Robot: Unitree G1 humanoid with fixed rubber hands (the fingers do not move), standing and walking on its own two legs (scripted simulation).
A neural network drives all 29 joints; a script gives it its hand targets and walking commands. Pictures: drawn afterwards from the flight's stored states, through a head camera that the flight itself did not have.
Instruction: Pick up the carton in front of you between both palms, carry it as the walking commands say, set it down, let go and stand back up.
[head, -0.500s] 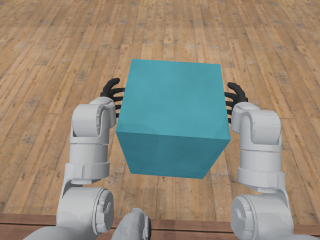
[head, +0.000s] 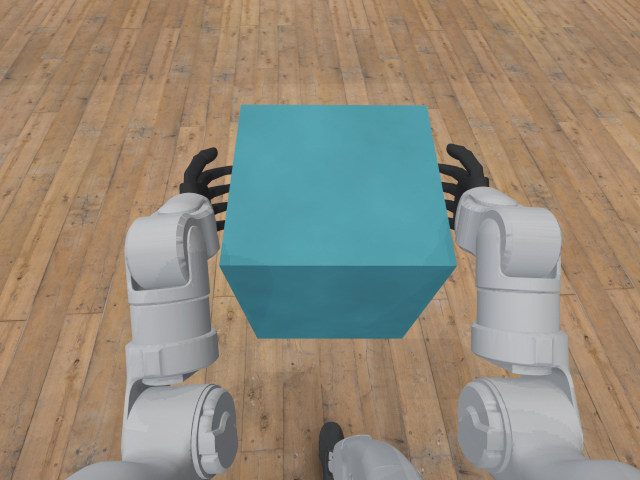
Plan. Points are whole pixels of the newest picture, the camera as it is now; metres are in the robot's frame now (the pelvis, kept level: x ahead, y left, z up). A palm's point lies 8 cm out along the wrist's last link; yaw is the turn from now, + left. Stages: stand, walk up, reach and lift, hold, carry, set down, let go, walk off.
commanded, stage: carry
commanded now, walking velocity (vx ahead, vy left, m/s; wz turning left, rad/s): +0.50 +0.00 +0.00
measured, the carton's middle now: (331, 236) +0.39 -0.03 +0.06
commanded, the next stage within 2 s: none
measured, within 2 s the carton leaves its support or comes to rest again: neither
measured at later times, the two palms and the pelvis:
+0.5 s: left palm (216, 121) +0.70 +0.16 +0.00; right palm (377, 123) +0.69 -0.14 +0.00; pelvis +0.35 +0.00 -0.07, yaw -3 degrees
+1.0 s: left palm (239, 34) +0.96 +0.12 +0.03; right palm (374, 30) +0.97 -0.18 +0.04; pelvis +0.69 -0.03 -0.06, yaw +0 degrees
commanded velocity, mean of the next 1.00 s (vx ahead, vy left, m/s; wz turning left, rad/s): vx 0.50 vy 0.00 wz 0.00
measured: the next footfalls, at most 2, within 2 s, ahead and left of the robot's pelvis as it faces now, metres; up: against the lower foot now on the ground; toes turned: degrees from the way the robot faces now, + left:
right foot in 0.02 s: +0.20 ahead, -0.05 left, -0.11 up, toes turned -3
left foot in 0.50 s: +0.52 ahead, +0.07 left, -0.11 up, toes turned +1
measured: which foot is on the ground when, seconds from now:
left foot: down 0.00-0.02, up 0.04-0.48, down 0.50-1.00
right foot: up 0.00-0.00, down 0.02-0.50, up 0.52-0.96, down 0.98-1.00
